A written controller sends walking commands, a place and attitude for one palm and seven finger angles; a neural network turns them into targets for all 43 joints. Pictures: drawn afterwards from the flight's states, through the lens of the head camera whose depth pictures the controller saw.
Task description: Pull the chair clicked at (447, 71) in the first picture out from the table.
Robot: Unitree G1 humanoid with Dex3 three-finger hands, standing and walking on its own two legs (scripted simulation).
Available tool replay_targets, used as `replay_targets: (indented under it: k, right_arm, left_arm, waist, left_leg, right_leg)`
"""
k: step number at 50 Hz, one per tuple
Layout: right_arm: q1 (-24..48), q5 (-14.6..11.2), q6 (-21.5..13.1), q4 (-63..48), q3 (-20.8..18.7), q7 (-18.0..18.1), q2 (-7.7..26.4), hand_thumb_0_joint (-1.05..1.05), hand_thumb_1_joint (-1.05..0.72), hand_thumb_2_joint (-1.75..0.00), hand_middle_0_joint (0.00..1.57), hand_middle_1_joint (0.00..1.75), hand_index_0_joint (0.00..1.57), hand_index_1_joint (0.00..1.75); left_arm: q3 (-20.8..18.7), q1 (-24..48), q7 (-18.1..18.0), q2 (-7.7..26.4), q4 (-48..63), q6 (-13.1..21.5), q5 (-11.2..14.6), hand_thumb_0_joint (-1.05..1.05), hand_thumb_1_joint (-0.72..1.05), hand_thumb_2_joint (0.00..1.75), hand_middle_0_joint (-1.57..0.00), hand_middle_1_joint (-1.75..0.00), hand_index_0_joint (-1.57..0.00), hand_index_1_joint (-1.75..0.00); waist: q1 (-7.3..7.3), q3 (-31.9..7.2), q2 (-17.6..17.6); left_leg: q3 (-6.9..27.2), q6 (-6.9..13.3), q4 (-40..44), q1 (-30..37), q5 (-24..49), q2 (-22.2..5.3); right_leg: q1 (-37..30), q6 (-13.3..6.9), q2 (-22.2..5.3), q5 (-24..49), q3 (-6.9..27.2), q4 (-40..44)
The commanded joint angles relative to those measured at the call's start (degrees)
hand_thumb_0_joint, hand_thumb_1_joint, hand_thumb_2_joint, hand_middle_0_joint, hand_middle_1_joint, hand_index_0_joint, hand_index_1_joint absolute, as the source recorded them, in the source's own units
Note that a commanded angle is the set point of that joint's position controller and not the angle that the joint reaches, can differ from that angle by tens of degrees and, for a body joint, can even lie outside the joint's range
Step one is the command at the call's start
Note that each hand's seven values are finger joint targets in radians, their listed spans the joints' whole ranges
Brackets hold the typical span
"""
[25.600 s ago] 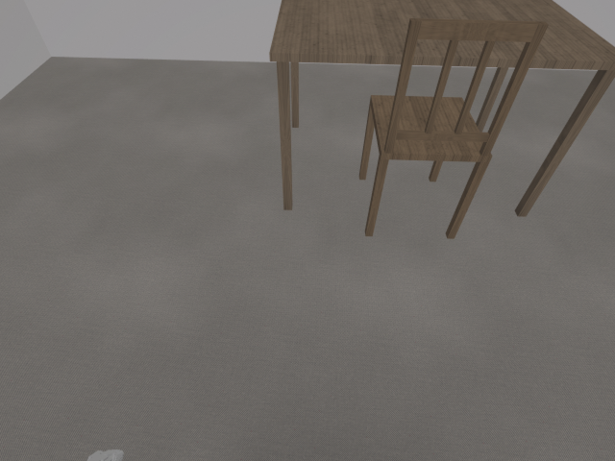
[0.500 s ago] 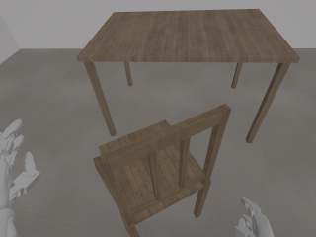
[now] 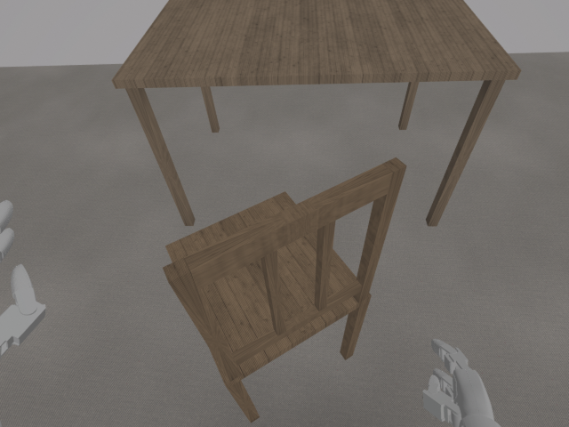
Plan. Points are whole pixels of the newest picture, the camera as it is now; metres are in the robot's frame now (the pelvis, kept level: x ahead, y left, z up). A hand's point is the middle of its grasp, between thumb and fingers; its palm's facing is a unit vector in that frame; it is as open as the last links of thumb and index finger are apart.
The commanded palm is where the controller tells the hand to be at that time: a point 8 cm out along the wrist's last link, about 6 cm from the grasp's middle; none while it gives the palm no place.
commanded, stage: step back with the hand held close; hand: left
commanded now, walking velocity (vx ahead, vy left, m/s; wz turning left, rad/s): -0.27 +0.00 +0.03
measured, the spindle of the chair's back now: (274, 296) +0.34 +0.05 -0.08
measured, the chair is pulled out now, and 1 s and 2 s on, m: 0.56 0.56 0.56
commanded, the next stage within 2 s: stop stepping back and stand still in 1.58 s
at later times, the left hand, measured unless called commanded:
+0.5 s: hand out of the picture +0.14 +0.27 +0.15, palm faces +0.47 -0.76 -0.46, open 7.4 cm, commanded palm +0.08 +0.30 +0.18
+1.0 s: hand out of the picture +0.13 +0.27 +0.16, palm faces +0.46 -0.74 -0.49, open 7.4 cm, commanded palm +0.06 +0.31 +0.18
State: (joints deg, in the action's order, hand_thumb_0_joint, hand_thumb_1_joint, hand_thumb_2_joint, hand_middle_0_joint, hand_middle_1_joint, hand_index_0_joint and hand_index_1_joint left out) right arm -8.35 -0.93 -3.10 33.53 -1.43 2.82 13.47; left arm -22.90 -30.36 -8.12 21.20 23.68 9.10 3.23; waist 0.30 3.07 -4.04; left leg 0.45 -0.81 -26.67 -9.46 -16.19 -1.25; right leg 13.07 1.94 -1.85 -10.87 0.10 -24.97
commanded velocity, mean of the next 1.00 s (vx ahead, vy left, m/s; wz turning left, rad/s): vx -0.33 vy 0.00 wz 0.01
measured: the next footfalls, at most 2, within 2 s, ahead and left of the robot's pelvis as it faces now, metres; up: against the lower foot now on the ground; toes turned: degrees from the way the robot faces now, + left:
left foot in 1.42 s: -0.06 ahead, +0.12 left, +0.00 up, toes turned +3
right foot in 1.76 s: -0.18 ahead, -0.19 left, +0.00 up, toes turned -2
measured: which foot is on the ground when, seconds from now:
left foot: down 0.00-1.00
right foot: down 0.00-1.00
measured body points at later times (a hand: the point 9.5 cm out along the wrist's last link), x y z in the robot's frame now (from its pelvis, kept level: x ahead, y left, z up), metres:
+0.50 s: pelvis -0.06 +0.00 -0.01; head -0.04 +0.00 +0.44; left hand +0.11 +0.31 +0.18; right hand +0.12 -0.23 -0.09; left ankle -0.02 +0.13 -0.74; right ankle +0.03 -0.14 -0.74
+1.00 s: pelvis -0.07 +0.01 -0.02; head -0.03 +0.03 +0.43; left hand +0.10 +0.31 +0.18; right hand +0.10 -0.23 -0.10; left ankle -0.02 +0.13 -0.74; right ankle +0.03 -0.14 -0.74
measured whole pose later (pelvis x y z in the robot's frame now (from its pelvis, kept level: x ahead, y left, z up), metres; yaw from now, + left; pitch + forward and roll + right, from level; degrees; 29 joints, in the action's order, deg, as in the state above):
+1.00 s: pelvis -0.07 +0.01 -0.02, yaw +2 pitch +2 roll -2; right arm -10.1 0.2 -5.3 35.7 -1.7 3.6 11.4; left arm -26.4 -32.2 -11.4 24.7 32.6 13.3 1.1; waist -0.8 2.6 0.8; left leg 1.9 -0.2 -38.9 -25.9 -14.5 -1.2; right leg 26.7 1.5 -2.0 -10.5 -1.1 -33.5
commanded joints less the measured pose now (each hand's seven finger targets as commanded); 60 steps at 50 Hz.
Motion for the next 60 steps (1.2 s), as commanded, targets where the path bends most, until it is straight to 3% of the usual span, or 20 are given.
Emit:
replay_targets:
  k: [1, 5, 10, 15, 19, 24, 30, 33, 37, 41, 44, 47, 49, 50, 52, 53, 54, 57, 58, 60]
  right_arm:
    - [5.66, -0.22, -2.15, -9.58, -2.35, 0.75, 5.45, 0.0, -0.9, -0.9, 0.2, 0.3, 0.2, 0.3]
    - [5.34, -0.31, -2.8, -9.55, -2.51, 1.37, 5.33, 0.0, -0.9, -0.9, 0.2, 0.3, 0.2, 0.3]
    - [4.36, -0.28, -3.73, -8.67, -2.71, 1.76, 5.24, 0.0, -0.9, -0.9, 0.2, 0.3, 0.2, 0.3]
    - [3.02, -0.2, -3.94, -8.6, -2.68, 1.81, 5.34, 0.0, -0.9, -0.9, 0.2, 0.3, 0.2, 0.3]
    - [2.48, 0.22, -4.04, -8.95, -2.22, 1.82, 5.23, 0.0, -0.9, -0.9, 0.2, 0.3, 0.2, 0.3]
    - [2.5, 0.12, -4.31, -9.51, -1.9, 1.93, 5.74, 0.0, -0.9, -0.9, 0.2, 0.3, 0.2, 0.3]
    - [2.92, -0.05, -5.31, -9.15, -2.27, 1.89, 5.97, 0.0, -0.9, -0.9, 0.2, 0.3, 0.2, 0.3]
    - [2.77, 0.09, -6.09, -9.41, -2.43, 1.66, 6.0, 0.0, -0.9, -0.9, 0.2, 0.3, 0.2, 0.3]
    - [1.67, 0.1, -6.66, -8.59, -2.8, 1.37, 5.65, 0.0, -0.9, -0.9, 0.2, 0.3, 0.2, 0.3]
    - [0.91, 1.04, -6.48, -6.87, -2.92, 1.07, 4.88, 0.0, -0.9, -0.9, 0.2, 0.3, 0.2, 0.3]
    - [1.79, 1.32, -5.68, -6.04, -2.77, 0.75, 4.39, 0.0, -0.9, -0.9, 0.2, 0.3, 0.2, 0.3]
    - [2.75, 1.11, -5.14, -6.57, -2.84, 1.08, 4.96, 0.0, -0.9, -0.9, 0.2, 0.3, 0.2, 0.3]
    - [3.18, 0.8, -6.09, -7.59, -2.85, 1.42, 6.06, 0.0, -0.9, -0.9, 0.2, 0.3, 0.2, 0.3]
    - [4.41, 0.58, -6.6, -7.5, -2.93, 1.8, 5.85, 0.0, -0.9, -0.9, 0.2, 0.3, 0.2, 0.3]
    - [2.91, 0.92, -7.64, -6.76, -3.23, 1.73, 5.05, 0.0, -0.9, -0.9, 0.2, 0.3, 0.2, 0.3]
    - [2.68, 1.02, -8.18, -6.21, -3.33, 1.42, 5.05, 0.0, -0.9, -0.9, 0.2, 0.3, 0.2, 0.3]
    - [2.5, 1.25, -8.79, -5.52, -3.22, 1.14, 5.04, 0.0, -0.9, -0.9, 0.2, 0.3, 0.2, 0.3]
    - [1.27, 2.27, -9.77, -3.41, -2.95, 0.23, 5.18, 0.0, -0.9, -0.9, 0.2, 0.3, 0.2, 0.3]
    - [1.38, 2.03, -9.93, -3.58, -3.29, -0.01, 5.22, 0.0, -0.9, -0.9, 0.2, 0.3, 0.2, 0.3]
    - [2.51, 1.33, -9.51, -3.98, -3.87, 0.12, 4.84, 0.0, -0.9, -0.9, 0.2, 0.3, 0.2, 0.3]
  left_arm:
    - [-8.71, -1.94, -1.73, 11.92, 14.82, 3.26, -0.23, 0.0, 0.9, 0.9, -0.2, -0.3, -0.2, -0.3]
    - [-10.24, -0.83, -2.52, 14.13, 20.08, 3.88, -0.17, 0.0, 0.9, 0.9, -0.2, -0.3, -0.2, -0.3]
    - [-9.56, -2.37, -2.98, 12.13, 18.23, 3.57, -0.14, 0.0, 0.9, 0.9, -0.2, -0.3, -0.2, -0.3]
    - [-8.52, -0.58, -3.43, 11.57, 16.73, 2.95, -0.68, 0.0, 0.9, 0.9, -0.2, -0.3, -0.2, -0.3]
    - [-8.17, 1.34, -3.81, 11.83, 16.29, 2.99, -1.17, 0.0, 0.9, 0.9, -0.2, -0.3, -0.2, -0.3]
    - [-8.75, 1.84, -4.26, 12.62, 17.76, 3.37, -1.38, 0.0, 0.9, 0.9, -0.2, -0.3, -0.2, -0.3]
    - [-10.15, -0.42, -4.5, 12.9, 19.0, 4.07, -1.43, 0.0, 0.9, 0.9, -0.2, -0.3, -0.2, -0.3]
    - [-10.45, 0.46, -4.38, 12.08, 20.05, 4.77, -1.99, 0.0, 0.9, 0.9, -0.2, -0.3, -0.2, -0.3]
    - [-10.83, 1.67, -4.12, 12.51, 20.11, 5.62, -2.11, 0.0, 0.9, 0.9, -0.2, -0.3, -0.2, -0.3]
    - [-10.86, 1.71, -4.41, 13.39, 19.44, 6.33, -1.82, 0.0, 0.9, 0.9, -0.2, -0.3, -0.2, -0.3]
    - [-11.43, 0.28, -4.69, 14.01, 18.45, 6.55, -1.81, 0.0, 0.9, 0.9, -0.2, -0.3, -0.2, -0.3]
    - [-12.39, -1.88, -4.68, 14.04, 19.84, 7.35, -1.73, 0.0, 0.9, 0.9, -0.2, -0.3, -0.2, -0.3]
    - [-13.16, -1.22, -4.45, 13.75, 21.73, 8.18, -2.18, 0.0, 0.9, 0.9, -0.2, -0.3, -0.2, -0.3]
    - [-14.05, -1.14, -4.41, 14.17, 20.88, 8.15, -2.33, 0.0, 0.9, 0.9, -0.2, -0.3, -0.2, -0.3]
    - [-12.72, -0.38, -3.74, 13.38, 22.59, 8.17, -1.67, 0.0, 0.9, 0.9, -0.2, -0.3, -0.2, -0.3]
    - [-12.46, -0.86, -3.21, 13.0, 22.24, 8.35, -1.37, 0.0, 0.9, 0.9, -0.2, -0.3, -0.2, -0.3]
    - [-12.24, -0.69, -2.75, 12.69, 22.25, 8.93, -1.23, 0.0, 0.9, 0.9, -0.2, -0.3, -0.2, -0.3]
    - [-9.93, 0.64, -2.36, 11.79, 23.41, 10.04, -1.33, 0.0, 0.9, 0.9, -0.2, -0.3, -0.2, -0.3]
    - [-9.47, 1.18, -2.05, 11.57, 23.89, 10.09, -1.19, 0.0, 0.9, 0.9, -0.2, -0.3, -0.2, -0.3]
    - [-12.42, -2.08, -1.83, 13.92, 22.07, 9.83, -0.62, 0.0, 0.9, 0.9, -0.2, -0.3, -0.2, -0.3]
  waist:
    - [0.8, -10.8, 1.75]
    - [0.71, -11.83, -1.2]
    - [0.55, -10.14, -3.4]
    - [0.19, -6.56, -0.37]
    - [-0.12, -4.64, 5.1]
    - [-0.1, -4.81, 2.21]
    - [0.19, -7.72, -2.92]
    - [0.36, -6.81, -6.58]
    - [-0.05, -6.34, -0.38]
    - [-0.5, -7.24, 8.2]
    - [-0.69, -9.3, 9.52]
    - [-0.7, -9.57, 1.8]
    - [-0.53, -8.87, -6.97]
    - [-0.29, -8.34, -10.78]
    - [-0.09, -9.96, -6.6]
    - [0.16, -10.23, -5.84]
    - [0.32, -9.17, -7.57]
    - [-0.27, -12.6, -8.63]
    - [-0.12, -14.64, -6.64]
    - [0.43, -16.12, -2.07]
  left_leg:
    - [2.47, 2.29, 3.85, -3.49, 18.15, -4.64]
    - [4.02, 2.41, 3.39, -5.42, 19.83, -5.76]
    - [4.14, 2.47, 2.97, -10.54, 11.04, -6.04]
    - [3.83, 2.4, 2.25, -15.96, -3.41, -4.49]
    - [3.16, 2.18, -0.36, -16.0, -10.94, -2.39]
    - [4.84, 2.65, 1.92, -17.44, -14.09, -3.36]
    - [6.77, 3.67, 4.62, -21.8, -8.86, -6.33]
    - [8.34, 5.04, 6.6, -31.14, -14.01, -8.85]
    - [6.42, 4.32, 0.88, -30.72, -15.55, -6.2]
    - [3.56, 1.83, -9.02, -19.76, -13.94, -0.78]
    - [3.7, 1.74, -10.8, -14.3, -9.65, -0.51]
    - [7.51, 3.18, -0.86, -17.23, -9.48, -4.61]
    - [12.39, 5.81, 8.23, -29.27, -16.81, -11.14]
    - [14.27, 7.14, 10.37, -32.86, -16.24, -14.08]
    - [11.81, 6.36, 3.17, -25.96, 4.85, -13.21]
    - [10.97, 6.2, 1.6, -24.05, 8.87, -13.29]
    - [11.11, 6.53, 1.46, -22.7, 10.57, -13.81]
    - [9.59, 5.27, -4.3, -9.73, 32.18, -12.9]
    - [8.12, 4.15, -5.92, -7.97, 32.66, -11.81]
    - [5.84, 3.06, -9.24, -9.78, 21.09, -8.93]
  right_leg:
    - [-8.55, -1.73, -3.48, 16.46, 1.1, -1.26]
    - [-8.53, -1.64, -3.22, 16.4, 0.76, -3.75]
    - [-6.95, -1.81, -2.76, 11.16, 1.73, -4.51]
    - [-3.41, -2.41, -3.42, 1.86, 4.44, -1.52]
    - [2.56, -2.93, -4.94, -10.08, 7.43, 4.39]
    - [3.5, -2.41, -3.83, -16.58, 5.83, 3.93]
    - [-4.49, -1.68, -1.99, -2.27, 2.54, -4.7]
    - [-9.89, -1.25, -0.67, -0.22, 1.56, -12.28]
    - [-6.15, -2.58, -2.84, -0.19, 4.97, -10.21]
    - [5.97, -6.41, -9.03, -10.74, 12.36, 3.71]
    - [8.68, -7.04, -10.81, -11.49, 10.84, 5.87]
    - [5.72, -4.18, -5.07, -9.77, 5.17, -0.94]
    - [-4.02, -1.91, 0.38, -8.5, 0.92, -13.28]
    - [-7.32, -1.15, 2.05, -3.79, -0.3, -18.8]
    - [-4.23, -1.76, 0.89, 1.59, 1.15, -18.59]
    - [-3.11, -2.11, 0.3, -0.94, 1.6, -18.25]
    - [-1.63, -2.33, 0.3, -4.81, 1.07, -16.94]
    - [0.55, -2.62, -0.68, 5.34, 0.72, -9.05]
    - [-0.51, -3.15, -0.77, 7.91, 0.73, -8.85]
    - [-1.51, -4.76, -3.12, 11.13, 2.74, -6.52]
